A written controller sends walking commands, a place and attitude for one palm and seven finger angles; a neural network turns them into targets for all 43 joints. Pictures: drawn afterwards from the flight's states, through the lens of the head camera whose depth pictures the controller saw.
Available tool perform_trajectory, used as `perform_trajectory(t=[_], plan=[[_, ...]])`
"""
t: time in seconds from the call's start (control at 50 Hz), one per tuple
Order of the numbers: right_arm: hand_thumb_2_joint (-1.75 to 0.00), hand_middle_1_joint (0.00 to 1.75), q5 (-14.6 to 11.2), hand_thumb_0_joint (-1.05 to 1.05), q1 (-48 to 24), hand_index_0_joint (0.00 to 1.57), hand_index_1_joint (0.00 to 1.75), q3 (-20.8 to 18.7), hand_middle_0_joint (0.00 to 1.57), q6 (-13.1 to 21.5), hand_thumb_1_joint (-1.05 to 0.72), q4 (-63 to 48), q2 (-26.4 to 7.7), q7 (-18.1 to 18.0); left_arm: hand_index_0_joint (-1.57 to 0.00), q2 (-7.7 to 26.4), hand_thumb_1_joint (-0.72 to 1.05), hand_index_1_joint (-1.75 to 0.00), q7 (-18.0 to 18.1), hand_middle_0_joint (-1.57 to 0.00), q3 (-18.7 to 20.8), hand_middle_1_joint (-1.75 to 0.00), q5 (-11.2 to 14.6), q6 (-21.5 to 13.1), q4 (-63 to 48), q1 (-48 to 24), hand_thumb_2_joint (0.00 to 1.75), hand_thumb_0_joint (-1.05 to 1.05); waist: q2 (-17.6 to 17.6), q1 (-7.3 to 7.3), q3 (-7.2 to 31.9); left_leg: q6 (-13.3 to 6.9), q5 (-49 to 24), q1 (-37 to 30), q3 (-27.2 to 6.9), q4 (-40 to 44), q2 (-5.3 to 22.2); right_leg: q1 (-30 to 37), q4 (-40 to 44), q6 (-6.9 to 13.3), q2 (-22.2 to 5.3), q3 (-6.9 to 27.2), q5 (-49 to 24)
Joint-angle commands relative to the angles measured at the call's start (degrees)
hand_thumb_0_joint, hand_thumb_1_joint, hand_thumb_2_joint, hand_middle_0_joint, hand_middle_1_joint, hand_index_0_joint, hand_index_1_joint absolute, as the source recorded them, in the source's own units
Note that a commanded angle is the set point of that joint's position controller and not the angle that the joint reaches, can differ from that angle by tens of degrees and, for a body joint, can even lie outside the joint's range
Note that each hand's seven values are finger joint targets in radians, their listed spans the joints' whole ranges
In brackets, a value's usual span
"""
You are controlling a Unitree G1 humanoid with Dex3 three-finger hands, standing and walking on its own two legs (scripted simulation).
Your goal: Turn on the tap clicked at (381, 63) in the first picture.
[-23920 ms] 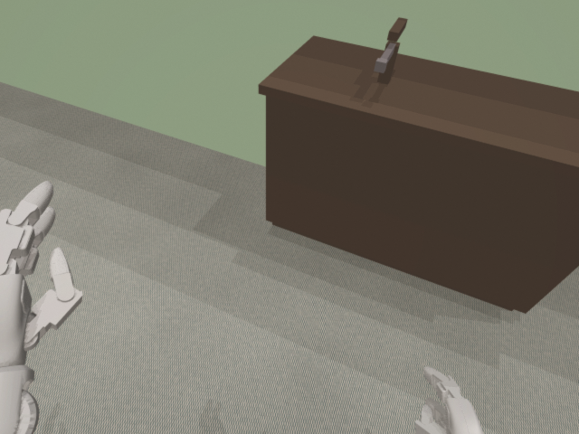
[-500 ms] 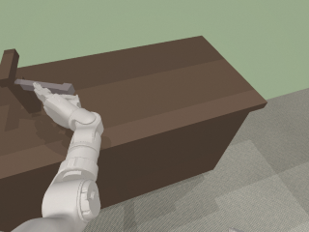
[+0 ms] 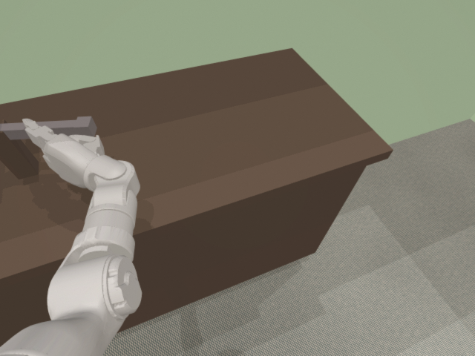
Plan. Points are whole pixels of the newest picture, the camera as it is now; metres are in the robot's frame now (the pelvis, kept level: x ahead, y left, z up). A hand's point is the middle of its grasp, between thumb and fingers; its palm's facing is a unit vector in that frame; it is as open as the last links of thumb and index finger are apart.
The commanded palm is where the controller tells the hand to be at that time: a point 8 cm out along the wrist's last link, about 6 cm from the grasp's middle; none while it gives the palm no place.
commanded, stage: lift the hand up off the lever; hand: left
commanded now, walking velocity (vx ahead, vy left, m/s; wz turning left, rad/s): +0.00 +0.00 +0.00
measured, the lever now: (85, 127) +0.50 +0.26 +0.11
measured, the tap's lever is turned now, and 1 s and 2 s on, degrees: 74 74 74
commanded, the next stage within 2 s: none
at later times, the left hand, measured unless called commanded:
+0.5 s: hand (87, 137) +0.46 +0.24 +0.12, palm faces +0.84 -0.54 -0.08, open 7.8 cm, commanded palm +0.40 +0.24 +0.13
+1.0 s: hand (84, 136) +0.44 +0.23 +0.15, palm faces +0.84 -0.54 -0.08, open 7.8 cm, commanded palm +0.38 +0.24 +0.14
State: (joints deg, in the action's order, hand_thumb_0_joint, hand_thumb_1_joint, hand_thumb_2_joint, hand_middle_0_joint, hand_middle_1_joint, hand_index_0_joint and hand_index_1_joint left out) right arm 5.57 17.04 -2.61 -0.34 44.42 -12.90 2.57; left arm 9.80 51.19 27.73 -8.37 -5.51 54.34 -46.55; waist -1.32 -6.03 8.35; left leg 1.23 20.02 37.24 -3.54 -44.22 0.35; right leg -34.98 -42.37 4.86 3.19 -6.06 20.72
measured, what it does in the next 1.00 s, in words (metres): stands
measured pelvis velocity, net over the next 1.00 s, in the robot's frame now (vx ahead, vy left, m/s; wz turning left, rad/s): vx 0.01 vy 0.01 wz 0.00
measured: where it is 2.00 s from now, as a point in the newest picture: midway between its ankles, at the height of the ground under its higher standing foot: outside the picture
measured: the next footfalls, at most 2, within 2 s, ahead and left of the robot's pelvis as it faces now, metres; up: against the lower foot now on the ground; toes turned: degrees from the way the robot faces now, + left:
none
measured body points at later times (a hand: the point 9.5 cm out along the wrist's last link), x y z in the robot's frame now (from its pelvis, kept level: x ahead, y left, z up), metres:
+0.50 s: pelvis +0.01 +0.01 +0.01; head +0.04 +0.01 +0.46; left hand +0.41 +0.26 +0.13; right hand +0.09 -0.23 -0.12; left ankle +0.01 +0.14 -0.71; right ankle +0.00 -0.06 -0.71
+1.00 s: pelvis +0.01 +0.01 +0.01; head +0.02 +0.00 +0.46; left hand +0.39 +0.25 +0.15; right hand +0.12 -0.23 -0.11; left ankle +0.01 +0.14 -0.71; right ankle +0.00 -0.06 -0.71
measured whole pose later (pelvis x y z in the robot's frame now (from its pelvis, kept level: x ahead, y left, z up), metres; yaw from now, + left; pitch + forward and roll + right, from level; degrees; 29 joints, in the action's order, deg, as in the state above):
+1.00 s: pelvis +0.01 +0.01 +0.01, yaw +0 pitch +8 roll +0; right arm 4.5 12.5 -1.8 0.1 44.4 -11.5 2.2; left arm 3.6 51.0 21.8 -5.7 5.9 39.3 -40.5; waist -1.8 -2.1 7.2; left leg 0.5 18.5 27.9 -3.1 -38.8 -0.4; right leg -25.6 -37.1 4.0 2.5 -5.4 19.3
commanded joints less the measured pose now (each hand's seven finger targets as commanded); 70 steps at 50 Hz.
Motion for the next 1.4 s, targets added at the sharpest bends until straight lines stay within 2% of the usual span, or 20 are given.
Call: perform_trajectory(t=[0.0,0.16,0.18,0.26,0.32,0.36,0.44,0.46,0.52,0.72,0.86,0.94,0.96,0.98,1.06,1.12,1.16,1.24,1.26,1.38], plan=[[-0.9,0.3,-0.2,0.0,1.9,0.2,0.3,-2.1,0.2,1.4,-0.9,-5.4,-7.2,-0.4,-0.15,10.5,0.9,-0.15,0.0,-0.15,-2.9,-0.15,-1.8,-3.3,-12.7,-25.7,0.9,0.0,-1.4,-0.24,20.1,-3.1,-12.4,-8.1,2.6,3.2,-1.4,13.7,6.5,-4.7,-3.3,4.6,-19.1],[-0.9,0.3,-0.2,0.0,1.0,0.2,0.3,-2.3,0.2,1.7,-0.9,-5.4,-7.5,0.0,-0.15,9.3,0.9,-0.15,0.1,-0.15,-3.1,-0.15,-0.8,-2.5,-16.1,-23.4,0.9,0.0,-0.2,0.67,18.9,-2.8,-14.3,-10.3,1.9,4.4,-1.1,14.1,7.0,-4.1,-2.4,3.6,-18.5],[-0.9,0.3,-0.2,0.0,0.6,0.2,0.3,-2.2,0.2,1.9,-0.9,-5.5,-7.3,0.1,-0.15,7.3,0.9,-0.15,0.1,-0.15,-4.9,-0.15,-0.7,-2.4,-16.9,-25.1,0.9,0.0,-0.2,-0.08,18.1,-2.9,-14.8,-10.9,2.3,4.4,-1.0,13.5,7.0,-4.2,-2.5,3.5,-19.1],[-0.9,0.3,-0.1,0.0,0.2,0.2,0.3,-2.2,0.2,1.8,-0.9,-5.4,-7.4,-0.1,-0.15,10.6,0.9,-0.15,0.4,-0.15,-2.1,-0.15,-1.2,-1.3,-17.3,-24.0,0.9,0.0,-0.4,1.24,18.3,-2.8,-14.9,-10.7,2.4,4.9,-1.2,14.9,7.3,-4.1,-2.6,3.7,-19.1],[-0.9,0.3,-0.2,0.0,-0.1,0.2,0.3,-2.1,0.2,1.8,-0.9,-5.8,-7.0,0.2,-0.15,7.9,0.9,-0.15,0.2,-0.15,-4.4,-0.15,-1.4,-0.5,-19.2,-23.6,0.9,0.0,-1.9,1.21,19.0,-2.4,-17.8,-12.9,2.2,5.0,-0.9,14.8,6.8,-3.6,-2.3,3.1,-20.4],[-0.9,0.3,-0.2,0.0,-0.3,0.2,0.3,-2.3,0.2,1.8,-0.9,-5.9,-7.3,0.2,-0.15,8.3,0.9,-0.15,0.2,-0.15,-3.4,-0.15,-1.2,0.4,-18.8,-20.7,0.9,0.0,-0.9,1.99,18.5,-2.3,-18.4,-12.8,2.0,5.3,-0.9,15.1,6.9,-3.5,-2.1,2.8,-20.4],[-0.9,0.3,-0.6,0.0,-1.1,0.2,0.3,-2.1,0.2,1.7,-0.9,-6.3,-7.1,0.0,-0.15,4.8,0.9,-0.15,-0.6,-0.15,-6.2,-0.15,0.2,1.9,-19.6,-21.0,0.9,0.0,1.3,1.19,17.1,-2.4,-17.6,-13.4,2.3,6.1,-0.9,15.6,8.1,-3.8,-2.3,2.8,-20.2],[-0.9,0.3,-0.7,0.0,-1.4,0.2,0.3,-2.2,0.2,1.7,-0.9,-6.2,-7.3,-0.1,-0.15,6.4,0.9,-0.15,-0.6,-0.15,-4.7,-0.15,0.3,2.0,-20.4,-20.3,0.9,0.0,0.8,1.77,17.3,-2.3,-18.2,-13.9,2.1,6.3,-0.9,15.8,8.1,-3.6,-2.2,2.7,-20.0],[-0.9,0.3,-0.8,0.0,-2.0,0.2,0.3,-2.0,0.2,2.0,-0.9,-6.0,-6.8,0.0,-0.15,2.7,0.9,-0.15,-0.8,-0.15,-8.3,-0.15,0.4,2.2,-23.0,-22.3,0.9,0.0,-1.2,1.44,17.5,-1.8,-19.9,-16.4,1.7,6.5,-0.6,14.6,7.9,-3.3,-2.0,2.4,-19.4],[-0.9,0.3,-0.9,0.0,-4.6,0.2,0.3,-2.0,0.2,1.9,-0.9,-6.4,-6.3,-0.2,-0.15,0.9,0.9,-0.15,-0.1,-0.15,-9.4,-0.15,0.7,5.9,-26.6,-19.7,0.9,0.0,0.2,2.82,16.9,-1.0,-22.3,-17.4,1.7,7.3,-0.5,16.7,8.3,-3.0,-2.2,1.9,-20.9],[-0.9,0.3,-1.2,0.0,-6.5,0.2,0.3,-1.6,0.2,1.9,-0.9,-6.6,-6.4,-1.0,-0.15,4.7,0.9,-0.15,0.5,-0.15,-6.3,-0.15,0.4,8.0,-27.7,-19.4,0.9,0.0,1.4,3.81,15.9,-1.6,-18.7,-15.7,2.4,8.3,-0.9,18.8,9.9,-3.3,-2.8,2.7,-20.2],[-0.9,0.3,-1.3,0.0,-7.2,0.2,0.3,-1.2,0.2,2.5,-0.9,-6.6,-6.0,-1.1,-0.15,1.2,0.9,-0.15,-0.1,-0.15,-10.3,-0.15,0.3,8.7,-27.3,-21.6,0.9,0.0,2.0,2.68,14.0,-1.7,-16.7,-15.7,2.4,8.8,-0.9,17.5,10.6,-3.5,-2.9,2.7,-18.2],[-0.9,0.3,-1.4,0.0,-7.2,0.2,0.3,-1.4,0.2,2.6,-0.9,-6.2,-6.3,-1.4,-0.15,3.4,0.9,-0.15,-0.1,-0.15,-8.2,-0.15,0.1,8.7,-26.7,-21.4,0.9,0.0,1.3,3.17,13.7,-1.7,-16.0,-15.7,2.0,9.1,-0.9,17.1,10.8,-3.2,-2.7,2.7,-16.6],[-0.9,0.3,-1.5,0.0,-7.4,0.2,0.3,-1.2,0.2,2.7,-0.9,-6.2,-6.0,-1.3,-0.15,1.0,0.9,-0.15,-0.4,-0.15,-10.9,-0.15,0.2,8.6,-27.6,-23.3,0.9,0.0,-0.3,2.49,13.9,-1.7,-16.1,-16.5,2.1,9.2,-0.9,16.5,10.7,-3.2,-2.8,2.8,-16.6],[-0.9,0.3,-1.6,0.0,-7.5,0.2,0.3,-1.2,0.2,3.2,-0.9,-6.1,-6.2,-1.8,-0.15,3.0,0.9,-0.15,-0.5,-0.15,-8.8,-0.15,1.2,9.0,-26.4,-21.7,0.9,0.0,0.6,3.19,14.7,-1.9,-14.1,-15.8,2.2,9.4,-1.4,17.8,11.7,-3.5,-3.0,3.3,-15.6],[-0.9,0.3,-1.8,0.0,-7.9,0.2,0.3,-0.9,0.2,3.4,-0.9,-5.9,-6.0,-2.0,-0.15,2.2,0.9,-0.15,-0.5,-0.15,-9.9,-0.15,1.6,9.5,-24.7,-24.5,0.9,0.0,2.5,2.19,13.4,-2.1,-11.6,-14.9,2.4,9.8,-1.4,17.2,12.7,-4.0,-3.3,3.6,-13.1],[-0.9,0.3,-1.8,0.0,-8.0,0.2,0.3,-1.0,0.2,3.5,-0.9,-5.9,-6.3,-2.4,-0.15,6.4,0.9,-0.15,-0.1,-0.15,-6.0,-0.15,1.6,9.4,-25.0,-23.6,0.9,0.0,2.2,3.66,14.5,-2.3,-11.7,-14.3,2.5,10.0,-1.7,18.7,12.8,-4.0,-3.4,4.2,-13.8],[-0.9,0.3,-1.6,0.0,-7.6,0.2,0.3,-1.0,0.2,3.5,-0.9,-6.4,-5.7,-2.1,-0.15,5.2,0.9,-0.15,0.4,-0.15,-7.2,-0.15,0.8,9.3,-27.6,-23.5,0.9,0.0,1.2,3.67,17.6,-2.2,-14.9,-15.3,3.2,9.3,-1.5,21.1,11.7,-4.3,-3.8,4.2,-19.6],[-0.9,0.3,-1.6,0.0,-7.5,0.2,0.3,-1.2,0.2,3.4,-0.9,-6.3,-6.1,-2.1,-0.15,7.7,0.9,-0.15,0.5,-0.15,-5.0,-0.15,0.4,9.5,-27.6,-22.3,0.9,0.0,0.5,4.57,17.9,-2.1,-15.7,-15.2,3.0,9.4,-1.5,21.6,11.3,-4.0,-3.7,4.1,-20.3],[-0.9,0.3,-2.3,0.0,-7.9,0.2,0.3,-1.1,0.2,3.5,-0.9,-6.9,-6.3,-2.5,-0.15,5.2,0.9,-0.15,-0.9,-0.15,-7.3,-0.15,1.6,11.3,-27.7,-20.6,0.9,0.0,3.3,3.76,14.7,-2.4,-14.8,-15.0,3.3,10.6,-1.4,22.0,12.6,-4.5,-4.1,4.3,-20.4]])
